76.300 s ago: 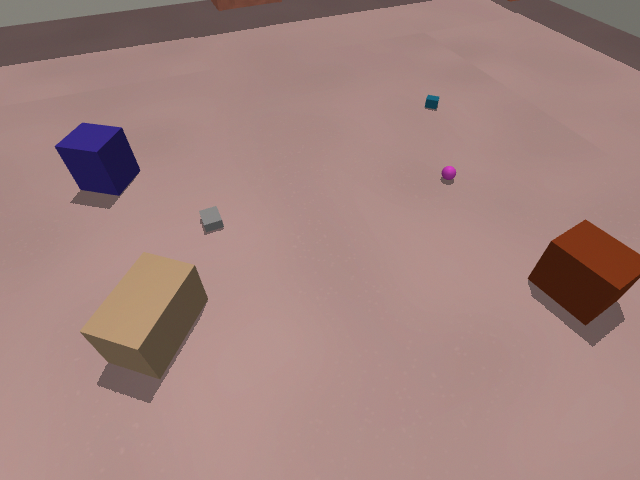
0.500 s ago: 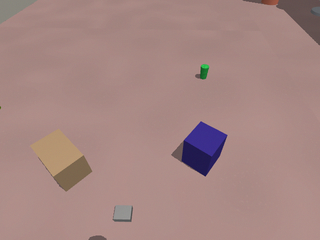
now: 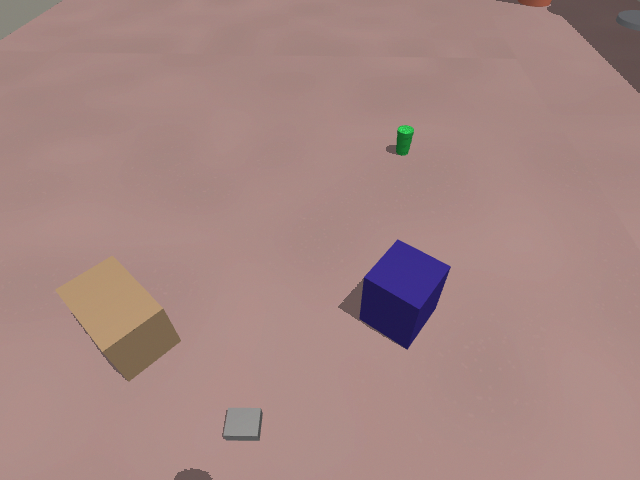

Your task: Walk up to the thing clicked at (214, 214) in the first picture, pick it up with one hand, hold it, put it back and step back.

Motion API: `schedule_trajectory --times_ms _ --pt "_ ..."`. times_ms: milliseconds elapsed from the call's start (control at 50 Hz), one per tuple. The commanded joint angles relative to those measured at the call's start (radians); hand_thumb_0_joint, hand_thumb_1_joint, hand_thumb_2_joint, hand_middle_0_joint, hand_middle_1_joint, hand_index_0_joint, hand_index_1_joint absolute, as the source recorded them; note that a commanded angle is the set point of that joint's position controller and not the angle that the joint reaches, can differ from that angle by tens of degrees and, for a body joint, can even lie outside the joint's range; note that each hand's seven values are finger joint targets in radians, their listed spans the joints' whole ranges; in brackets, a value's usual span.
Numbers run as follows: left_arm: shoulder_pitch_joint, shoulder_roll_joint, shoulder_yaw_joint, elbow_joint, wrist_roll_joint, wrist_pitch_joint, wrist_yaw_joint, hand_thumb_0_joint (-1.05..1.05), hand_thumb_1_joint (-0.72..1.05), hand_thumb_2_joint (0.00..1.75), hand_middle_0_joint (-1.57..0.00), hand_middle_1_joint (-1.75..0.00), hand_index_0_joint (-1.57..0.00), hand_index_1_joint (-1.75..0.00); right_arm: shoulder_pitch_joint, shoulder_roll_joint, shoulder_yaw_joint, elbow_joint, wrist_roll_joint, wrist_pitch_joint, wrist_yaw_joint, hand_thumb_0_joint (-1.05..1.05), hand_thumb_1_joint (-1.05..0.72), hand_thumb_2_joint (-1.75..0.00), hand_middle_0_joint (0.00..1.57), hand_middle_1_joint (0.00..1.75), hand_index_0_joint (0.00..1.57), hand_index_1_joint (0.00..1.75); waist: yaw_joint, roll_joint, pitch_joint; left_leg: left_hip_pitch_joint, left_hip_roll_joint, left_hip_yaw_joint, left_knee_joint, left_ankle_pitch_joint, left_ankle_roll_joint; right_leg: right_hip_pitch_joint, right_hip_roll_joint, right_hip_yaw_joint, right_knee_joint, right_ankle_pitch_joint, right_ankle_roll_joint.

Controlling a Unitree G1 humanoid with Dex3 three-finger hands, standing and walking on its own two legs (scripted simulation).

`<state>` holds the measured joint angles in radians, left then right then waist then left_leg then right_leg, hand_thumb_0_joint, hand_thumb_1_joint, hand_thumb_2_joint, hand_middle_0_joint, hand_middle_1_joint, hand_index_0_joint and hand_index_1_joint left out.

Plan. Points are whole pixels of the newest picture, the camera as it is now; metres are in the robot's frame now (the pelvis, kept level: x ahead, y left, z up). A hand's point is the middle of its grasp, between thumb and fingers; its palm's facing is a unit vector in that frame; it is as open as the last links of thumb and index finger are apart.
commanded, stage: step back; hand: left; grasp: from above
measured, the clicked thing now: (243, 424) +0.45 +0.27 -0.76
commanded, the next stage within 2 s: none
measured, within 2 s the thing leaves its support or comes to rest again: neither
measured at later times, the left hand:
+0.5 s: hand out of the picture +0.07 +0.31 -0.18, palm faces -0.10 -0.93 -0.35, open 7.4 cm
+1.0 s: hand out of the picture -0.03 +0.31 -0.16, palm faces -0.06 -0.92 -0.39, open 7.4 cm
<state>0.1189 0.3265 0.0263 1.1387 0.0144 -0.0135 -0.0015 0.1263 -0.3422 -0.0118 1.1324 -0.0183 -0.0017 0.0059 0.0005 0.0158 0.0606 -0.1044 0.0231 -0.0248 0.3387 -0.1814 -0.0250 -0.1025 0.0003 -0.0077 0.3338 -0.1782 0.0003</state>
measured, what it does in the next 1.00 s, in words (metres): walks backwards: right foot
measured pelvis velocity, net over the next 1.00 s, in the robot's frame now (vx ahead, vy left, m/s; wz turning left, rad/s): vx -0.18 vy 0.06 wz -0.04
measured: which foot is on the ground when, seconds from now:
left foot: down 0.00-0.72, up 0.74-1.00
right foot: down 0.00-0.26, up 0.28-0.66, down 0.68-1.00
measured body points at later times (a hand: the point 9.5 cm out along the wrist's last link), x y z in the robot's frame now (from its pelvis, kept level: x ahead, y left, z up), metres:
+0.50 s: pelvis -0.07 +0.06 -0.02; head +0.00 +0.08 +0.43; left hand +0.07 +0.36 -0.15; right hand -0.02 -0.26 -0.13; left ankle -0.05 +0.13 -0.75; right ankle -0.08 -0.08 -0.68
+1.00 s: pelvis -0.18 +0.06 -0.02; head -0.11 +0.05 +0.42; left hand -0.03 +0.36 -0.13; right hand -0.11 -0.27 -0.14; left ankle -0.22 +0.19 -0.72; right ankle -0.12 -0.06 -0.75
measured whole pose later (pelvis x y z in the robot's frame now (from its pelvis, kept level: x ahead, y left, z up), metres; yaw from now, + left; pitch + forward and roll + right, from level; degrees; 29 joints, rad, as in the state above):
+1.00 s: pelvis -0.18 +0.06 -0.02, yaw -2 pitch -1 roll +1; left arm 0.11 0.35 0.07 0.77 0.04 0.04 0.01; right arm 0.17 -0.42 -0.05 0.88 0.00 0.03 -0.02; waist 0.00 0.00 0.18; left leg -0.29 -0.05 -0.08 0.81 -0.48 -0.03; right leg -0.38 0.00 0.03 0.60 -0.20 -0.01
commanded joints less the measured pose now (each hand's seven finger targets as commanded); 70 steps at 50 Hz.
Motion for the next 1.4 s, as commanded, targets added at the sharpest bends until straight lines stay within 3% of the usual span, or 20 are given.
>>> schedule_trajectory --times_ms 0,100,160,200,240,260,580,660,700,720,740,800,940,1000,1040,1060,1080,1140,1280,1380 --pt "-0.026 0.295 0.087 -0.105 -0.019 -0.005 0.029 0.0 0.9 0.9 -0.2 -0.3 -0.2 -0.3 -0.047 -0.211 -0.048 -0.088 0.012 0.005 -0.016 0.0 -0.9 -0.9 0.2 0.3 0.2 0.3 -0.001 -0.078 -0.004 -0.093 0.028 -0.024 0.159 0.176 0.053 -0.053 -0.162 0.138 0.001 0.353 -0.076" --pt "-0.101 0.319 0.102 -0.213 0.008 0.006 0.035 0.0 0.9 0.9 -0.2 -0.3 -0.2 -0.3 0.043 -0.205 -0.07 -0.123 0.009 0.037 -0.008 0.0 -0.9 -0.9 0.2 0.3 0.2 0.3 -0.02 -0.203 -0.095 -0.145 -0.061 -0.013 0.513 -0.327 0.059 -0.131 -0.339 0.282 0.001 0.338 -0.251" --pt "-0.156 0.3 0.092 -0.265 0.014 0.016 0.035 0.0 0.9 0.9 -0.2 -0.3 -0.2 -0.3 0.102 -0.214 -0.081 -0.143 0.015 0.033 -0.005 0.0 -0.9 -0.9 0.2 0.3 0.2 0.3 -0.054 -0.209 -0.133 -0.117 -0.022 -0.031 0.391 -0.213 0.075 -0.129 -0.287 0.203 0.126 0.369 -0.183" --pt "-0.131 0.257 0.076 -0.282 -0.003 0.035 0.031 0.0 0.9 0.9 -0.2 -0.3 -0.2 -0.3 0.087 -0.238 -0.087 -0.162 0.0 0.017 -0.014 0.0 -0.9 -0.9 0.2 0.3 0.2 0.3 -0.045 -0.034 -0.113 -0.102 0.06 -0.083 0.097 0.248 0.067 -0.133 -0.141 0.101 0.294 0.245 -0.08" --pt "-0.107 0.197 0.068 -0.299 -0.015 0.052 0.039 0.0 0.9 0.9 -0.2 -0.3 -0.2 -0.3 0.091 -0.319 -0.112 -0.177 -0.023 0.009 -0.022 0.0 -0.9 -0.9 0.2 0.3 0.2 0.3 -0.031 0.197 -0.097 0.106 0.222 -0.331 0.042 0.679 0.111 -0.414 0.108 0.093 0.526 -0.368 -0.036" --pt "-0.049 0.207 0.065 -0.284 -0.007 0.064 0.043 0.0 0.9 0.9 -0.2 -0.3 -0.2 -0.3 0.089 -0.303 -0.112 -0.184 -0.023 0.01 -0.026 0.0 -0.9 -0.9 0.2 0.3 0.2 0.3 -0.007 0.095 -0.11 0.098 0.227 -0.259 0.1 0.76 0.122 -0.402 0.088 0.151 0.629 -0.407 -0.04" --pt "0.012 0.225 0.094 -0.352 0.01 0.044 0.027 0.0 0.9 0.9 -0.2 -0.3 -0.2 -0.3 0.039 -0.28 -0.116 -0.314 -0.004 0.012 -0.046 0.0 -0.9 -0.9 0.2 0.3 0.2 0.3 -0.036 0.09 -0.113 0.055 0.224 -0.201 0.168 0.402 0.224 -0.283 0.03 0.086 0.425 -0.273 -0.007" --pt "0.117 0.219 0.1 -0.307 0.021 0.029 0.025 0.0 0.9 0.9 -0.2 -0.3 -0.2 -0.3 -0.034 -0.269 -0.104 -0.329 0.011 0.02 -0.035 0.0 -0.9 -0.9 0.2 0.3 0.2 0.3 0.026 0.035 -0.135 -0.114 0.186 -0.165 0.254 0.182 0.165 -0.061 0.005 0.087 0.111 0.02 -0.046" --pt "0.067 0.325 0.125 -0.338 0.016 0.025 0.021 0.0 0.9 0.9 -0.2 -0.3 -0.2 -0.3 -0.049 -0.212 -0.088 -0.343 0.023 0.023 -0.03 0.0 -0.9 -0.9 0.2 0.3 0.2 0.3 0.025 -0.223 -0.071 -0.317 -0.067 -0.01 0.49 -0.192 0.048 -0.086 -0.233 0.43 0.045 0.169 -0.221" --pt "0.011 0.379 0.131 -0.377 0.025 0.022 0.022 0.0 0.9 0.9 -0.2 -0.3 -0.2 -0.3 -0.036 -0.218 -0.096 -0.331 0.016 0.033 -0.039 0.0 -0.9 -0.9 0.2 0.3 0.2 0.3 0.04 -0.321 -0.036 -0.283 -0.118 -0.034 0.722 -0.455 0.025 -0.231 -0.392 0.592 -0.017 0.2 -0.344" --pt "-0.012 0.352 0.129 -0.4 0.025 0.018 0.024 0.0 0.9 0.9 -0.2 -0.3 -0.2 -0.3 0.006 -0.25 -0.105 -0.314 0.015 0.035 -0.038 0.0 -0.9 -0.9 0.2 0.3 0.2 0.3 0.016 -0.259 -0.009 -0.266 -0.091 -0.112 0.817 -0.462 0.02 -0.272 -0.399 0.603 -0.012 0.224 -0.352" --pt "-0.059 0.263 0.111 -0.42 0.013 0.02 0.033 0.0 0.9 0.9 -0.2 -0.3 -0.2 -0.3 0.056 -0.223 -0.087 -0.285 0.023 0.031 -0.031 0.0 -0.9 -0.9 0.2 0.3 0.2 0.3 -0.011 -0.134 -0.013 -0.321 -0.155 -0.13 0.865 -0.348 0.021 -0.196 -0.23 0.306 0.056 0.325 -0.239" --pt "0.047 0.253 0.112 -0.436 0.025 0.045 0.033 0.0 0.9 0.9 -0.2 -0.3 -0.2 -0.3 0.074 -0.208 -0.073 -0.322 0.013 0.005 -0.041 0.0 -0.9 -0.9 0.2 0.3 0.2 0.3 0.04 -0.202 -0.164 -0.336 -0.045 -0.038 0.321 -0.313 0.004 0.157 -0.206 0.248 0.205 0.422 -0.205" --pt "0.015 0.276 0.106 -0.45 0.005 0.068 0.019 0.0 0.9 0.9 -0.2 -0.3 -0.2 -0.3 0.139 -0.203 -0.089 -0.294 -0.007 -0.005 -0.039 0.0 -0.9 -0.9 0.2 0.3 0.2 0.3 -0.004 -0.175 -0.167 -0.126 -0.061 0.035 -0.009 0.034 0.02 0.035 -0.148 0.189 0.308 0.322 -0.132" --pt "0.036 0.212 0.09 -0.467 -0.001 0.073 0.012 0.0 0.9 0.9 -0.2 -0.3 -0.2 -0.3 0.109 -0.34 -0.128 -0.312 -0.035 -0.005 -0.037 0.0 -0.9 -0.9 0.2 0.3 0.2 0.3 0.006 0.112 -0.152 0.055 0.234 -0.362 0.003 0.164 0.129 -0.351 0.014 0.104 0.468 -0.135 -0.039" --pt "-0.055 0.253 0.107 -0.475 0.007 0.07 0.026 0.0 0.9 0.9 -0.2 -0.3 -0.2 -0.3 0.077 -0.421 -0.14 -0.33 -0.025 0.001 -0.029 0.0 -0.9 -0.9 0.2 0.3 0.2 0.3 -0.056 0.224 -0.084 -0.164 0.386 -0.488 -0.041 0.188 0.287 -0.343 0.09 0.113 0.659 -0.451 -0.007" --pt "-0.087 0.271 0.115 -0.474 0.018 0.068 0.033 0.0 0.9 0.9 -0.2 -0.3 -0.2 -0.3 0.019 -0.424 -0.144 -0.345 -0.022 -0.009 -0.037 0.0 -0.9 -0.9 0.2 0.3 0.2 0.3 -0.055 0.232 -0.03 -0.261 0.444 -0.561 -0.066 0.178 0.351 -0.319 0.062 0.212 0.834 -0.451 -0.006" --pt "0.049 0.246 0.116 -0.412 -0.008 0.068 0.02 0.0 0.9 0.9 -0.2 -0.3 -0.2 -0.3 -0.063 -0.288 -0.099 -0.363 -0.029 -0.013 -0.043 0.0 -0.9 -0.9 0.2 0.3 0.2 0.3 0.047 0.097 -0.016 -0.13 0.212 -0.198 0.053 0.363 0.221 -0.412 0.115 0.222 0.924 -0.316 -0.024" --pt "0.053 0.227 0.111 -0.426 0.009 0.058 0.016 0.0 0.9 0.9 -0.2 -0.3 -0.2 -0.3 0.063 -0.3 -0.116 -0.366 -0.01 -0.005 -0.048 0.0 -0.9 -0.9 0.2 0.3 0.2 0.3 -0.032 0.144 -0.1 0.09 0.248 -0.206 0.146 0.404 0.287 -0.406 0.069 0.163 0.683 -0.354 0.041" --pt "0.171 0.222 0.117 -0.348 0.009 0.04 0.008 0.0 0.9 0.9 -0.2 -0.3 -0.2 -0.3 -0.025 -0.317 -0.115 -0.401 -0.005 0.022 -0.041 0.0 -0.9 -0.9 0.2 0.3 0.2 0.3 0.024 0.178 -0.149 -0.074 0.195 -0.147 0.267 0.273 0.2 -0.103 0.015 0.046 0.115 -0.103 0.0"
